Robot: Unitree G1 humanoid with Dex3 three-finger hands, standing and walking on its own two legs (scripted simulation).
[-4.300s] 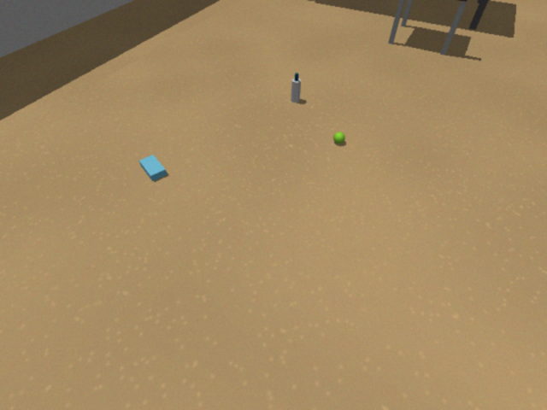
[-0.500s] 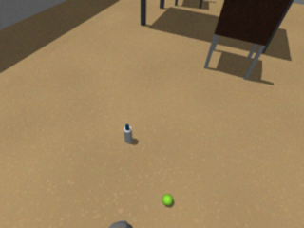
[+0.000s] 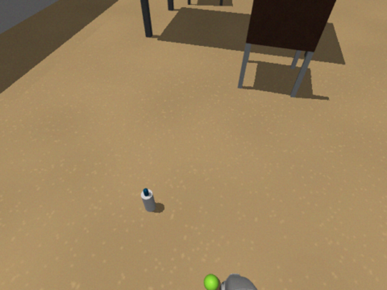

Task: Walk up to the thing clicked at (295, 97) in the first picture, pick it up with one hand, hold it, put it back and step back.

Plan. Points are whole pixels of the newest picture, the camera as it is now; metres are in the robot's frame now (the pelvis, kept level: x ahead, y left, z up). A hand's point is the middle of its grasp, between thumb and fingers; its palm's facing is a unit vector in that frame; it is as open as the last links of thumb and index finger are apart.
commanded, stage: walk up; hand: left
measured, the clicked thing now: (148, 198) +0.66 +0.23 -0.67
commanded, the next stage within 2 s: none
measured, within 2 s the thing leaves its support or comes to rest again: neither
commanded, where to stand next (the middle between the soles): +0.34 +0.01 m, yaw +1 degrees
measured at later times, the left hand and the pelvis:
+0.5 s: hand (75, 270) +0.21 +0.28 -0.15, palm faces +0.00 -0.93 -0.38, open 7.4 cm; pelvis +0.16 +0.00 -0.01, yaw +2 degrees
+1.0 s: hand (94, 222) +0.32 +0.27 -0.15, palm faces -0.02 -0.91 -0.41, open 7.4 cm; pelvis +0.25 +0.00 -0.02, yaw +0 degrees
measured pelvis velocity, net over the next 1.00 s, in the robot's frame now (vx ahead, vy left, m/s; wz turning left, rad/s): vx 0.25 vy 0.00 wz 0.01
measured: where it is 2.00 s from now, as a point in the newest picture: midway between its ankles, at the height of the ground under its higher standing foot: (189, 274)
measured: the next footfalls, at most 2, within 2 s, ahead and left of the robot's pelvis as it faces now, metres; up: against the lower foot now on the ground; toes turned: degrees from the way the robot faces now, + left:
right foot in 0.06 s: +0.17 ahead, -0.14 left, +0.00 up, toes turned -4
left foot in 0.50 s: +0.30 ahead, +0.14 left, +0.00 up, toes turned +5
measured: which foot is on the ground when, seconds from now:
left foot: down 0.00-0.10, up 0.12-0.48, down 0.50-0.92, up 0.94-1.00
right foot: up 0.00-0.04, down 0.06-0.52, up 0.54-0.88, down 0.90-1.00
